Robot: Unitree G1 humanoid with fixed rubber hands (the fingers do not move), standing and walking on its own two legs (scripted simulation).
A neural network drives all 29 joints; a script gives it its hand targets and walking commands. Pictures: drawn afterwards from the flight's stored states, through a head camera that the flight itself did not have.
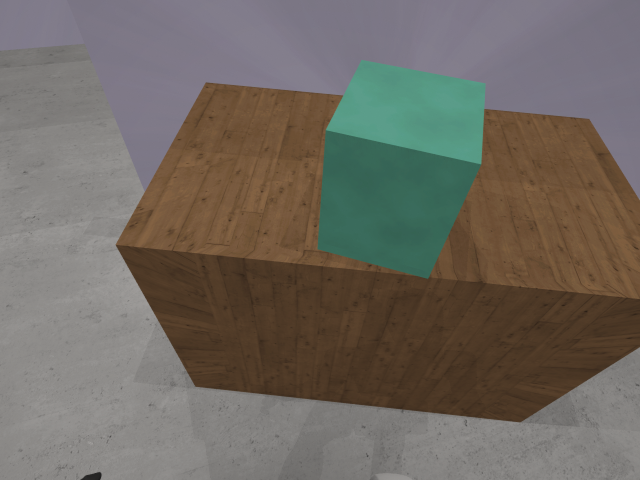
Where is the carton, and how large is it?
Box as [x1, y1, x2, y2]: [317, 60, 485, 278]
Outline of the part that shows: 361,60 325,133 317,248 427,278 480,165 485,83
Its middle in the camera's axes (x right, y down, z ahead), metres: +0.13 -0.12 +0.66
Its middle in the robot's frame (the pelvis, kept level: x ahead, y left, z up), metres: +0.57 -0.11 +0.05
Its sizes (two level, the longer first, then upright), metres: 0.210 0.200 0.250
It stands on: a pedestal, 0.71 m high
